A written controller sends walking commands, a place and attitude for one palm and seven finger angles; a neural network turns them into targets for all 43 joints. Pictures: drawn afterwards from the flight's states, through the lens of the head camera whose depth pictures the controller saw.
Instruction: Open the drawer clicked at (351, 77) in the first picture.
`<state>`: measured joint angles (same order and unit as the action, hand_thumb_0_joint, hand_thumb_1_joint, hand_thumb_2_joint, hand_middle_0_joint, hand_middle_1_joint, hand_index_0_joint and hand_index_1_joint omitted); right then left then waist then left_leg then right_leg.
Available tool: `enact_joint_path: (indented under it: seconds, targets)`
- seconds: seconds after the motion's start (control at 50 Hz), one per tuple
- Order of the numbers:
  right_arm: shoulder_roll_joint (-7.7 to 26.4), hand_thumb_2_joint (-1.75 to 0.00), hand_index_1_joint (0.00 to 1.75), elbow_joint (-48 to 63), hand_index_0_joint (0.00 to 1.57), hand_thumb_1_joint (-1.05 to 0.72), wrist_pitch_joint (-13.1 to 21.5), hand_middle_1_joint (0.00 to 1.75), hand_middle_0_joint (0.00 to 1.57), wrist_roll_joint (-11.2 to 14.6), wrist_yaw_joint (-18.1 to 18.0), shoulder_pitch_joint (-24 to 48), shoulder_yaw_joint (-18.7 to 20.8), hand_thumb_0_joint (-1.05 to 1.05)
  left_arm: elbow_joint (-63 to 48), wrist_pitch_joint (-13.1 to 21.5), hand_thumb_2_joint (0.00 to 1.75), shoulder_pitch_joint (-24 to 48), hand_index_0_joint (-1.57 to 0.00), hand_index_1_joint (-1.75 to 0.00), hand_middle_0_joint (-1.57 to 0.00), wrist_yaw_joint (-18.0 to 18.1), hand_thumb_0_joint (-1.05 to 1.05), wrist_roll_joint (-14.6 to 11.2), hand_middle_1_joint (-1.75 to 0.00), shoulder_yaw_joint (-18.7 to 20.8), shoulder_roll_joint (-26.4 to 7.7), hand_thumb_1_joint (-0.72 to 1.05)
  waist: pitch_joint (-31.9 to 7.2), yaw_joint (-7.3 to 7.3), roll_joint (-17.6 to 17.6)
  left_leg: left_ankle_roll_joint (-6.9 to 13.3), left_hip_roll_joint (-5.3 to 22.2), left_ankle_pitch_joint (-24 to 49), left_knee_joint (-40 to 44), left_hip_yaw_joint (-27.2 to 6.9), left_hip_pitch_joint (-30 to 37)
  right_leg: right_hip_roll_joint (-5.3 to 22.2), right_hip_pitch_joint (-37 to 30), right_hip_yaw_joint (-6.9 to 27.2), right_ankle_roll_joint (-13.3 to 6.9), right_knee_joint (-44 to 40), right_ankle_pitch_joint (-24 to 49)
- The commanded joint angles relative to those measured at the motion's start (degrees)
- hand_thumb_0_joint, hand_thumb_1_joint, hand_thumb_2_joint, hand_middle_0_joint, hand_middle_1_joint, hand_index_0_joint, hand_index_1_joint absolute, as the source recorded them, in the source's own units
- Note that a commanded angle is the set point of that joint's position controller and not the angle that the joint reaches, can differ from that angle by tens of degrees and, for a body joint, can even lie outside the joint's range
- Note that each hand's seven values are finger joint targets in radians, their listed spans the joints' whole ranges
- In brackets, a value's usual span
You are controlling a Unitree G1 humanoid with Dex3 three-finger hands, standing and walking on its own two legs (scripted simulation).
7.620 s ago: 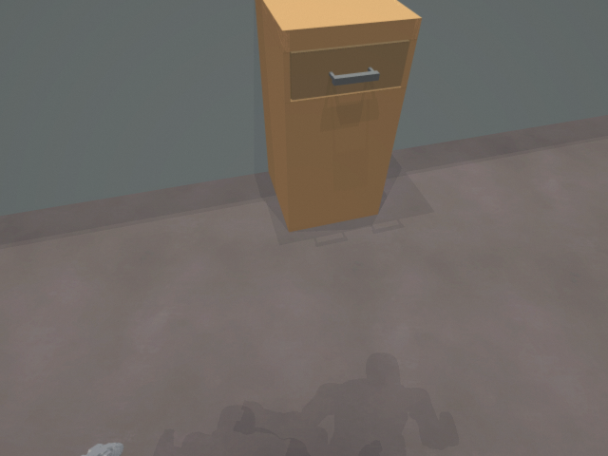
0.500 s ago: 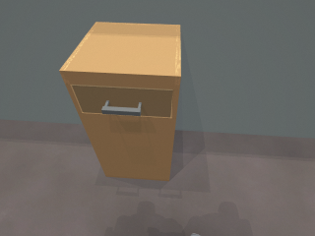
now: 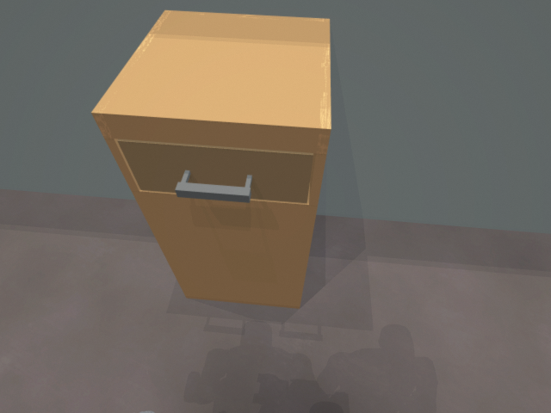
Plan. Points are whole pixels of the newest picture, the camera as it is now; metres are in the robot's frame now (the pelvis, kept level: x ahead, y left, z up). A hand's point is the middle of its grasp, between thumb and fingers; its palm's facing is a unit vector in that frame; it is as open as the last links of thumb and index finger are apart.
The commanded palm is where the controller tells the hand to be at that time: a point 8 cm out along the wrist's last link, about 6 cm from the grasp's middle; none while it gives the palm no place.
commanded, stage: come to a stop and stand still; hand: left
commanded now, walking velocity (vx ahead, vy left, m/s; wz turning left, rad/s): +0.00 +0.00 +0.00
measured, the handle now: (215, 184) +0.54 +0.16 -0.05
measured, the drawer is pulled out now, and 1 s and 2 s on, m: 0.00 0.00 0.00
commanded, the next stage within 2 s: look again from close up in 0.46 s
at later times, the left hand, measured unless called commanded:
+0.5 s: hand out of the picture +0.02 +0.22 -0.16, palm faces -0.01 -0.97 -0.24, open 7.4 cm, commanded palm none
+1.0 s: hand out of the picture +0.00 +0.19 -0.16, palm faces -0.01 -0.98 -0.20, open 7.3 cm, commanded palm none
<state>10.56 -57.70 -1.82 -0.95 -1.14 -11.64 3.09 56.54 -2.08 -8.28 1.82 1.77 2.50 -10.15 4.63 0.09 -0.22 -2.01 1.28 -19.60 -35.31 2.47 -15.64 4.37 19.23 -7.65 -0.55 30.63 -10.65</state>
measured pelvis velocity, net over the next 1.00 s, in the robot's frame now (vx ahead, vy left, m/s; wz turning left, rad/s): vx -0.01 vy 0.03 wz -0.03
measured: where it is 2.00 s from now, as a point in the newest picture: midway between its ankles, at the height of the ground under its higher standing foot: outside the picture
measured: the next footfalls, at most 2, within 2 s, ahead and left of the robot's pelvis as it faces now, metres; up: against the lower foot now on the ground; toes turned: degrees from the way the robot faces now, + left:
left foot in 0.02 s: +0.04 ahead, +0.12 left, +0.00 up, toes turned +2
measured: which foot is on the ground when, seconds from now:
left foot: up 0.00-0.00, down 0.02-1.00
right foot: down 0.00-1.00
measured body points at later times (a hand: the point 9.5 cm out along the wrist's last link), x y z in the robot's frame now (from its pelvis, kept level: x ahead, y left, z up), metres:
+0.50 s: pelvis +0.00 +0.04 +0.00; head -0.01 +0.02 +0.45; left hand +0.02 +0.27 -0.14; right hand +0.04 -0.20 -0.15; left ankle +0.00 +0.12 -0.73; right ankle +0.04 -0.10 -0.73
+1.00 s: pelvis -0.01 +0.03 +0.01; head -0.01 +0.02 +0.46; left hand +0.00 +0.25 -0.15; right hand -0.05 -0.19 -0.16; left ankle +0.00 +0.12 -0.73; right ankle +0.04 -0.10 -0.73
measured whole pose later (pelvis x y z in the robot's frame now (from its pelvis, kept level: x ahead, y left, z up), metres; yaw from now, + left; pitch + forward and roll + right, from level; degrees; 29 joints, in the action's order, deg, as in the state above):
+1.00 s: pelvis -0.01 +0.03 +0.01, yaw -2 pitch -2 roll +0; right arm 8.4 -63.3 0.1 -1.0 -1.2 -20.6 0.7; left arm 61.3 0.0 -18.5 2.1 1.0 -0.2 -7.5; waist 0.6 0.7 -1.2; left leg 2.0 -0.7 -13.8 -25.8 5.1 -10.4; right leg 2.6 15.2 -2.3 0.7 25.6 -8.8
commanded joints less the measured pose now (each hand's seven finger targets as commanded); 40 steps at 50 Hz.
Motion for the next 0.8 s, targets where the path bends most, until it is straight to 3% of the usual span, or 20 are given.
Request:
enact_joint_path:
  seconds: [0.0, 0.02, 0.04, 0.08, 0.1, 0.16, 0.22, 0.28, 0.36, 0.44, 0.5, 0.66, 0.78]
  targets:
    - [12.4, -0.9, 0.3, 11.2, 0.2, -0.9, 1.4, 0.3, 0.2, -1.8, -0.5, -3.2, 1.7, 0.0, -9.3, 0.5, 0.9, -5.4, -0.2, -0.3, -0.2, 0.6, 0.0, -0.8, -0.3, 0.3, -7.0, 0.9, -11.4, 0.24, -13.9, 5.7, 9.8, 0.4, 15.7, -9.5, -2.8, -1.1, -4.5, 3.0, -0.6, 5.7, -10.8]
    - [11.3, -0.9, 0.3, 12.6, 0.2, -0.9, 1.3, 0.3, 0.2, -1.5, -0.7, -0.4, 1.7, 0.0, -9.1, 0.1, 0.9, -6.9, -0.2, -0.3, -0.2, 0.4, 0.0, -0.4, -0.3, 0.0, -6.4, 0.9, -9.2, -0.25, -13.4, 6.4, 8.7, -2.0, 15.0, -9.5, -5.5, -2.2, -3.6, 2.3, -0.5, 7.1, -9.3]
    - [11.2, -0.9, 0.3, 13.4, 0.2, -0.9, 1.2, 0.3, 0.2, -1.3, -0.8, -0.1, 1.6, 0.0, -8.9, -0.5, 0.9, -6.8, -0.2, -0.3, -0.2, 0.1, 0.0, 0.2, -0.3, -0.3, -6.3, 0.9, -5.2, 0.3, -15.7, 6.8, 9.2, -4.5, 16.5, -10.7, -8.6, -2.6, -1.9, 1.9, -0.3, 9.5, -9.1]
    - [10.5, -0.9, 0.3, 14.5, 0.2, -0.9, 1.2, 0.3, 0.2, -1.4, -0.7, -0.8, 0.9, 0.0, -9.1, -0.5, 0.9, -9.4, -0.2, -0.3, -0.2, -0.4, 0.0, 0.4, -0.3, -0.5, -6.0, 0.9, -0.5, -0.44, -11.1, 7.9, 9.7, -6.1, 17.3, -10.9, -12.9, -3.1, -1.4, 2.5, -0.3, 11.8, -9.1]
    - [10.6, -0.9, 0.3, 14.5, 0.2, -0.9, 1.4, 0.3, 0.2, -1.3, -0.8, -1.8, 0.9, 0.0, -8.9, -0.2, 0.9, -10.4, -0.2, -0.3, -0.2, -0.6, 0.0, 0.4, -0.3, -0.5, -5.8, 0.9, -0.4, -0.62, -6.6, 7.9, 9.7, -3.2, 16.1, -10.6, -11.7, -3.2, -1.0, 2.8, -0.1, 10.5, -7.9]
    - [9.5, -0.9, 0.3, 14.5, 0.2, -0.9, 2.0, 0.3, 0.2, -0.7, -0.6, -3.8, 0.2, 0.0, -9.2, 0.8, 0.9, -11.9, -0.2, -0.3, -0.2, -0.7, 0.0, 0.2, -0.3, -0.8, -6.3, 0.9, -0.8, -0.49, -4.9, 7.0, 7.6, 4.3, 12.7, -8.9, -8.0, -2.3, -1.9, 4.8, -0.3, 3.2, -3.1]
    - [9.9, -0.9, 0.3, 14.0, 0.2, -0.9, 2.1, 0.3, 0.2, -0.5, -0.5, -5.3, 0.4, 0.0, -9.3, 1.2, 0.9, -11.2, -0.2, -0.3, -0.2, -0.6, 0.0, -0.1, -0.3, -0.5, -7.4, 0.9, -1.2, 0.53, 0.7, 6.2, 6.0, 0.9, 12.2, -7.8, -6.1, -1.2, -0.6, 7.2, -0.7, 1.9, -2.0]
    - [9.2, -0.9, 0.3, 12.7, 0.2, -0.9, 2.4, 0.3, 0.2, -0.4, -0.3, -5.7, 0.1, 0.0, -9.0, 1.5, 0.9, -11.8, -0.2, -0.3, -0.2, -0.3, 0.0, -0.3, -0.3, -0.7, -7.3, 0.9, -2.0, 0.53, -1.2, 6.1, 5.6, 2.9, 12.9, -7.2, -4.1, -0.8, -1.1, 8.1, -0.8, 0.9, 0.1]
    - [8.4, -0.9, 0.3, 10.6, 0.2, -0.9, 2.7, 0.3, 0.2, -0.2, -0.2, -6.3, -0.4, 0.0, -7.6, 2.0, 0.9, -12.5, -0.2, -0.3, -0.2, 0.0, 0.0, -0.5, -0.3, -0.9, -7.2, 0.9, -3.6, 0.5, 0.4, 5.8, 4.9, 6.5, 12.5, -5.9, -1.8, 0.2, -2.9, 9.2, -0.7, -0.7, 2.6]
    - [6.8, -0.9, 0.3, 7.9, 0.2, -0.9, 2.6, 0.3, 0.2, -0.1, -0.1, -7.0, -0.7, 0.0, -6.1, 2.3, 0.9, -12.6, -0.2, -0.3, -0.2, 0.3, 0.0, -0.6, -0.3, -1.0, -6.8, 0.9, -2.7, 0.54, 3.1, 5.3, 3.8, 4.4, 12.7, -5.0, -2.0, 1.6, -3.6, 10.9, -0.8, -3.6, 1.3]
    - [5.9, -0.9, 0.3, 5.9, 0.2, -0.9, 2.6, 0.3, 0.2, -0.1, 0.0, -7.6, -1.0, 0.0, -5.0, 2.4, 0.9, -12.4, -0.2, -0.3, -0.2, 0.5, 0.0, -0.7, -0.3, -1.2, -6.4, 0.9, -1.9, 0.59, 2.4, 5.0, 3.5, 3.0, 13.5, -4.8, -1.5, 2.0, -3.1, 11.6, -0.9, -5.4, -1.2]
    - [5.0, -0.9, 0.3, 1.5, 0.2, -0.9, 2.5, 0.3, 0.2, -0.1, 0.1, -9.2, -1.3, 0.0, -1.8, 2.4, 0.9, -12.1, -0.2, -0.3, -0.2, 0.6, 0.0, -0.8, -0.3, -1.3, -5.4, 0.9, 0.2, -0.02, -0.1, 4.5, 4.4, -2.7, 17.7, -5.9, -4.0, 1.4, -5.0, 10.3, -0.3, -7.6, -4.4]
    - [4.2, -0.9, 0.3, -1.1, 0.2, -0.9, 2.7, 0.3, 0.2, 0.1, 0.0, -10.8, -1.5, 0.0, 0.3, 2.6, 0.9, -12.4, -0.2, -0.3, -0.2, 0.7, 0.0, -0.9, -0.3, -1.5, -4.1, 0.9, -0.6, 0.03, -0.1, 4.3, 4.8, -1.0, 18.7, -5.8, -2.9, 1.4, -6.6, 9.9, -0.2, -8.1, -1.8]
